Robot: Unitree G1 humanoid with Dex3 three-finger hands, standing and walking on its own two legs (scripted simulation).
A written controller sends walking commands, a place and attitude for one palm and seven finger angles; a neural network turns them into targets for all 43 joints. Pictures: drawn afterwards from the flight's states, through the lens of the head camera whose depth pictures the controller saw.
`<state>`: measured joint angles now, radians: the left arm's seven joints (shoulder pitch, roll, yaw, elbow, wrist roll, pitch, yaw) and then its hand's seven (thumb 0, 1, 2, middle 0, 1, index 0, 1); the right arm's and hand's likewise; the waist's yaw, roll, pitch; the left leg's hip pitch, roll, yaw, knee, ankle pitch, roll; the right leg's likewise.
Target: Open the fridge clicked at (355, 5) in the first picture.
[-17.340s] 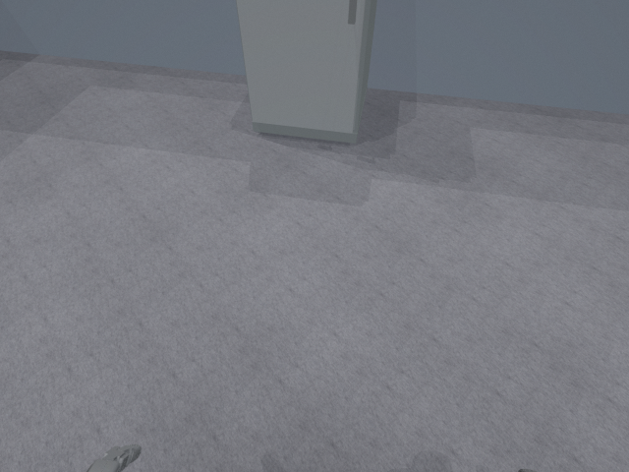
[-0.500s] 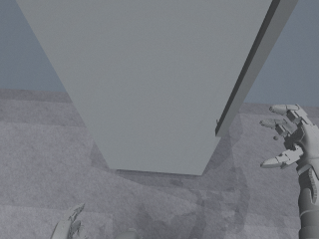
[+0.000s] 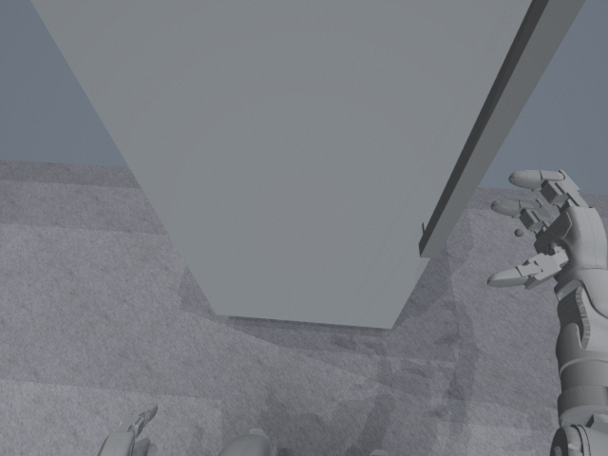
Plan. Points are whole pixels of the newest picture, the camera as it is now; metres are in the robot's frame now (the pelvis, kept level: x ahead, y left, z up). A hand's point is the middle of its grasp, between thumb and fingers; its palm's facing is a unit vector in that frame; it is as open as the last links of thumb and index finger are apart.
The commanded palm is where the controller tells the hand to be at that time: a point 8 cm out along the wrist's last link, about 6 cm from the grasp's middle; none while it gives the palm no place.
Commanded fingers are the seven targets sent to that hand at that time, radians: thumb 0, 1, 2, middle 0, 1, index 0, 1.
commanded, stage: move the hooked fingers beside the handle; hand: right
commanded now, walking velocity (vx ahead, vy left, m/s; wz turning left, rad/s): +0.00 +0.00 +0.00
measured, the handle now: (479, 130) +0.48 -0.16 +0.16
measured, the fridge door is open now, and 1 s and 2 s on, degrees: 0 0 0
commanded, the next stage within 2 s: feel for the door with the fingertips in 1.12 s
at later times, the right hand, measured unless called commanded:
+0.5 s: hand (499, 210) +0.44 -0.21 +0.07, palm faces -0.04 +1.00 +0.01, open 14.0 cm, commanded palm +0.41 -0.26 +0.07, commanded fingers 0.00 0.50 -0.30 0.30 1.20 0.30 1.20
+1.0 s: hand (499, 214) +0.43 -0.21 +0.07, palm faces -0.03 +1.00 +0.01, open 14.0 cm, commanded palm +0.40 -0.26 +0.07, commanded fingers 0.00 0.50 -0.30 0.30 1.20 0.30 1.20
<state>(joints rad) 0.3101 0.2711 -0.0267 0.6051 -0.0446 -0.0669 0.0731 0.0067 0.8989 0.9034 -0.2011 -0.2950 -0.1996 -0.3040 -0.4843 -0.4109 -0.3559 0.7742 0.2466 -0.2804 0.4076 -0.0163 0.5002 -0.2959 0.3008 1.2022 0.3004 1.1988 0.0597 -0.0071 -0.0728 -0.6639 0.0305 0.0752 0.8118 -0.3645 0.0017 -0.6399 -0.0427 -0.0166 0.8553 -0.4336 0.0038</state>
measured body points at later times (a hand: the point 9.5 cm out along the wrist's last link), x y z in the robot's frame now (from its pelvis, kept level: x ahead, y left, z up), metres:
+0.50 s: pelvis +0.00 -0.01 -0.01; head +0.08 -0.01 +0.44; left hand +0.04 +0.26 -0.12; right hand +0.43 -0.26 +0.07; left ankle +0.02 +0.12 -0.70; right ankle -0.01 -0.12 -0.70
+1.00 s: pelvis -0.01 -0.01 -0.01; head +0.08 -0.02 +0.43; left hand +0.07 +0.26 -0.11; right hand +0.43 -0.26 +0.07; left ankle +0.02 +0.12 -0.70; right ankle -0.01 -0.12 -0.70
